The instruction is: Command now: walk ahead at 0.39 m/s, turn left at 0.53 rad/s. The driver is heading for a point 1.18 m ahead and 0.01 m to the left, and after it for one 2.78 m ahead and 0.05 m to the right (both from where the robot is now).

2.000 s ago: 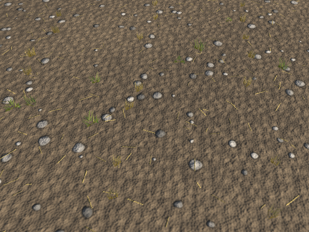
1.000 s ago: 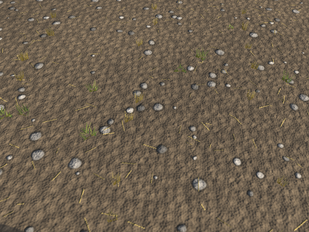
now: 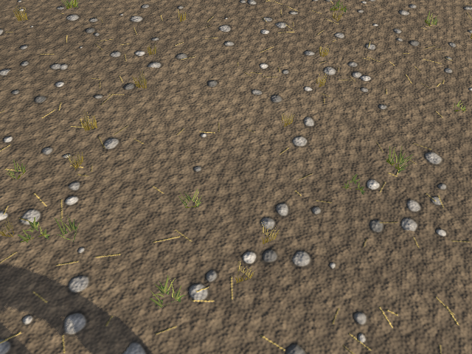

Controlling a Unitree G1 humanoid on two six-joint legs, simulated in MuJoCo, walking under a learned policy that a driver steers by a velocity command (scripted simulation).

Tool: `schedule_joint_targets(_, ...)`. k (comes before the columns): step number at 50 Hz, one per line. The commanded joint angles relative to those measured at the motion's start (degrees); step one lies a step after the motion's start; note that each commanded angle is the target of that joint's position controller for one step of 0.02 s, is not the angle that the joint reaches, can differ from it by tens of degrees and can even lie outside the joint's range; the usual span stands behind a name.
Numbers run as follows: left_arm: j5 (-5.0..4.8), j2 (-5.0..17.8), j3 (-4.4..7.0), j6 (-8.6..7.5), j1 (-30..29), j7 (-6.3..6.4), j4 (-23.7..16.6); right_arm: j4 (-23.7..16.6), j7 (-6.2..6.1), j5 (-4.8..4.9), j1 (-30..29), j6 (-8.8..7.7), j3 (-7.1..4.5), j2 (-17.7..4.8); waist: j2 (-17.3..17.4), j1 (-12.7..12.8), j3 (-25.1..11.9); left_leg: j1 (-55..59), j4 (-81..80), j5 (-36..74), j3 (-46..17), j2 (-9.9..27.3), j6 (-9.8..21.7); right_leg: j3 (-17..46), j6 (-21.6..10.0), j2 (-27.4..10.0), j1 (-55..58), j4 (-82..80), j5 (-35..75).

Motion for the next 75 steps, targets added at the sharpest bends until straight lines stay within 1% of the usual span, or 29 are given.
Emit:
schedule_joint_targets(1,-0.18,4.01,0.85,0.02,-2.68,-0.05,-4.18,-2.97,0.12,0.03,3.05,-0.86,-1.94,-8.48,4.72,-0.68,0.62,3.8,-12.55,-13.65,-20.38,15.1,7.78,-0.86,2.08,0.28,-6.55,-4.7,3.82)
schedule_joint_targets(10,-0.9,4.56,0.18,-1.6,-9.95,-0.73,-9.99,-5.02,0.44,-0.78,5.39,-1.5,-2.84,-9.98,7.13,-2.95,0.21,6.24,-7.2,-9.15,-22.37,14.76,7.31,-0.86,1.32,2.42,-1.86,-17.62,2.47)
schedule_joint_targets(14,-0.62,5.7,0.63,-3.44,2.19,-0.17,-7.53,-6.08,0.19,-0.4,2.9,-2.16,-2.39,-8.97,4.63,3.59,-2.41,-3.42,2.52,-2.5,-20.12,11.36,2.7,-2.39,-1.32,4.02,22.46,-29.66,4.1)
schedule_joint_targets(15,0.2,9.13,1.52,-4.26,8.67,0.51,-6.46,-6.93,0.25,0.04,2.42,-2.85,-1.48,-6.16,-1.45,6.62,-6.01,-8.04,13.87,-4.3,-15.16,7.18,0.38,5.76,-3.05,-3.63,31.6,-33.43,-2.05)
schedule_joint_targets(16,1.16,15.9,2.82,-4.1,14.76,1.04,-5.76,-9.09,0.52,1.17,2.83,-3.45,-0.3,-1.75,-14.53,7.41,-9.26,-20.99,29.32,-17.83,-6.02,-0.24,-2.14,27.2,-7.85,-16.86,41.9,-40.55,-15.82)
schedule_joint_targets(17,0.59,16.85,3.73,-3.17,15.47,0.89,-3.93,-8.49,0.55,0.12,5.89,-2.95,-0.94,-5.86,-14.8,4.76,-7.0,-27.86,38.29,-22.99,-4.28,0.69,-1.88,40.08,-12.28,-20.81,38.77,-43.26,-22.76)
schedule_joint_targets(18,-0.02,11.12,2.49,-3.01,11.11,0.22,-5.61,-7.61,0.75,-0.88,4.14,-2.51,-1.16,-7.59,-5.22,3.31,-0.9,-29.04,42.45,-18.16,-6.55,3.95,-1.25,34.45,-12.02,-17.74,33.66,-42.88,-25.02)
schedule_joint_targets(19,-0.62,7.92,1.68,-3.22,8.21,-0.24,-6.07,-7.71,1.45,-1.25,1.34,-2.54,-0.95,-6.89,-1.63,2.77,2.21,-28.26,41.87,-13.48,-6.3,5.56,-1.64,26.51,-10.82,-14.29,29.24,-43.02,-17.95)
schedule_joint_targets(21,-0.64,5.53,0.76,-3.91,8.02,-0.21,-5.48,-8.21,2.24,-1.74,-0.8,-2.04,-0.68,-6.07,-4.08,1.92,1.86,-26.13,39.51,-8.61,-4.35,7.56,-3.05,16.13,-8.79,-9.5,27.73,-43.87,-1.98)
schedule_joint_targets(25,-1.59,5.48,0.67,-4.97,14.59,-0.55,-2.03,-9.43,2.8,-2.04,-4.85,-1.11,0.11,-4.87,-5.08,2.01,-0.67,-28.2,40.03,-4.58,0.16,8.56,-5.25,8.11,-10.07,-7.6,30.95,-41.82,25.23)
schedule_joint_targets(33,-1.55,7.05,0.59,-4.47,20.49,-0.23,1.49,-14.81,3.1,-1.03,-21.97,-1.06,2.61,-2.55,-5.39,4.89,3.23,-21.35,16.41,3.98,6.7,8.2,-5.01,2.08,-10.2,-6.66,29.79,-43.37,33.73)
schedule_joint_targets(36,-1.49,7.91,0.61,-4.11,20.45,0.12,2.56,-14.5,2.28,-1.04,-20.72,-1.3,2.24,-4.04,-4.96,3.0,2.63,-15.21,12.2,1.5,6.98,6.54,-2.22,1.4,-9.69,-8.69,32.79,-38.93,44.48)
schedule_joint_targets(38,-1.54,8.78,0.7,-3.59,19.8,0.32,3.06,-11.13,1.34,-1.3,-11.12,-1.82,1.27,-5.87,-4.14,-1.38,-2.64,-2.83,8.03,0.53,7.86,3.49,0.13,-0.35,-8.43,-7.66,33.62,-26.81,55.18)
schedule_joint_targets(39,-1.8,8.45,0.5,-3.31,19.53,0.32,2.9,-8.37,0.77,-1.97,-2.76,-2.39,0.49,-7.55,-2.87,-4.75,-7.21,9.58,6.32,2.22,6.22,5.06,1.76,-1.95,-7.57,-5.79,27.99,-16.36,49.53)
schedule_joint_targets(40,-1.92,6.09,-0.22,-3.22,19.59,0.23,0.79,-7.01,0.07,-3.27,6.55,-2.77,-0.67,-12.2,3.58,-7.51,-14.25,23.42,6.09,-2.83,-8.39,18.78,4.66,-4.23,-6.8,-2.76,16.43,0.55,27.33)
schedule_joint_targets(41,-3.45,1.14,-0.95,-2.78,26.74,0.05,0.5,-6.73,0.31,-2.98,6.64,-2.32,-1.49,-15.56,15.54,-3.13,-19.67,33.44,-0.36,-4.53,-34.81,32.83,12.08,-4.83,-5.13,7.18,-1.24,19.77,-15.98)
schedule_joint_targets(42,-1.53,7.36,0.63,-2.34,21.35,0.35,0.82,-7.17,0.69,-0.39,3.05,-1.69,-1.04,-11.93,5.0,-3.28,-13.37,26.76,-3.23,-9.22,-33.8,29.18,10.26,0.95,-6.04,4.09,-5.66,22.04,-12.0)
schedule_joint_targets(43,-1.47,6.69,0.68,-2.69,16.9,-0.1,-0.76,-7.61,0.81,-0.05,-2.52,-1.79,-0.07,-9.03,4.58,-0.99,-5.07,18.13,-5.37,-7.6,-25.09,26.62,8.58,0.86,-6.21,1.87,-6.46,19.62,-6.44)
schedule_joint_targets(45,-0.81,5.19,0.51,-2.3,15.07,-0.61,-0.53,-7.14,0.84,-0.29,-5.47,-2.67,0.79,-5.82,3.68,1.88,0.0,8.09,-8.73,1.6,-15.38,21.39,5.72,0.22,-5.54,-0.93,-2.28,14.24,-2.47)
schedule_joint_targets(49,0.1,3.39,0.41,-0.27,14.45,-1.9,-0.24,-4.18,0.57,0.43,-1.76,-4.27,0.89,-6.0,3.91,4.1,0.79,4.33,-12.59,8.49,-8.21,18.3,5.08,-1.61,-3.5,-2.02,-0.44,9.35,0.63)
schedule_joint_targets(56,-0.5,3.13,-0.02,-0.07,-1.96,-2.3,-5.09,-0.74,0.43,0.43,6.03,-4.1,1.22,-6.26,3.47,0.81,4.13,9.42,-14.26,16.03,-2.83,16.11,3.31,-4.46,-1.44,-2.56,-9.0,-5.7,13.45)
schedule_joint_targets(62,-0.97,2.68,-0.97,-0.5,-9.98,-2.39,-7.72,1.97,-0.65,-0.72,10.6,-4.07,1.59,-6.22,3.95,-1.39,5.69,18.35,-12.51,24.7,3.13,18.64,2.18,-6.44,-4.85,1.0,-7.97,-16.2,13.85)
schedule_joint_targets(67,-0.45,5.19,0.5,-1.4,2.23,-1.54,-4.53,2.16,-1.75,-1.14,7.59,-3.37,1.12,-8.88,5.93,5.07,-2.08,22.37,9.5,55.58,8.37,19.69,0.17,-10.62,-10.85,8.52,9.27,-21.44,3.67)
schedule_joint_targets(68,0.18,6.9,1.46,-1.79,10.96,-1.3,-1.85,1.48,-1.77,-0.74,6.45,-3.04,1.02,-9.48,5.07,9.1,-6.46,16.16,21.62,49.13,9.96,18.66,-1.0,-8.2,-12.85,7.97,21.36,-25.06,5.97)
schedule_joint_targets(69,1.19,12.67,3.26,-1.79,19.33,-0.67,-0.52,-1.37,-1.45,0.36,6.08,-3.33,1.66,-7.53,-1.4,11.49,-12.89,-0.01,40.98,28.83,11.86,15.11,-2.87,9.14,-17.98,-4.47,37.65,-25.94,2.44)
schedule_joint_targets(70,-0.3,15.48,4.21,-0.96,17.65,-0.85,-0.91,-3.06,-0.49,0.86,8.03,-3.94,1.46,-5.81,-12.53,7.65,-17.32,-19.66,60.12,-20.09,7.35,1.83,-5.07,39.78,-26.11,-17.13,48.14,-34.17,6.36)
schedule_joint_targets(71,-2.03,14.47,4.01,-0.54,13.73,-1.27,-1.09,-4.32,-0.21,-0.48,3.43,-4.24,0.93,-8.54,-3.73,6.68,-12.57,-26.01,61.93,-17.01,-1.5,6.14,-4.1,36.02,-25.25,-15.26,44.74,-35.65,5.68)
schedule_joint_targets(73,-1.76,8.84,2.62,-0.56,8.54,-1.03,-1.54,-6.06,0.15,-0.13,-1.46,-5.14,1.21,-7.29,2.85,3.55,-0.84,-25.06,53.57,-10.03,-1.13,10.72,-4.43,23.51,-20.85,-11.32,29.49,-38.88,12.31)
schedule_joint_targets(75,-1.97,6.92,1.86,-1.25,7.19,-0.52,-1.29,-6.63,0.25,-1.68,-1.07,-3.21,1.42,-5.98,2.05,0.47,0.38,-19.31,47.23,-9.36,-1.2,12.4,-6.21,16.84,-17.91,-6.38,21.94,-40.27,18.7)
Keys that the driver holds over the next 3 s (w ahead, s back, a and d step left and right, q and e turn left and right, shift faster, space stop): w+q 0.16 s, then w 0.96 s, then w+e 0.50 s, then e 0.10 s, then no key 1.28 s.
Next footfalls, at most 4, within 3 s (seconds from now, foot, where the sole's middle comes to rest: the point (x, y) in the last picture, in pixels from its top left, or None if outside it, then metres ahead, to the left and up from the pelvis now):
0.30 right None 0.23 -0.15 -0.78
0.78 left None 0.50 0.08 -0.78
1.36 right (236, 252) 0.82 -0.02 -0.78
1.88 left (198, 186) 1.11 0.11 -0.78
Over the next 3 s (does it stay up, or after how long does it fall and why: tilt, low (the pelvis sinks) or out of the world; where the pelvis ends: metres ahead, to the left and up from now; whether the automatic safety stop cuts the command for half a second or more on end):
stays up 1.01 0.02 0.00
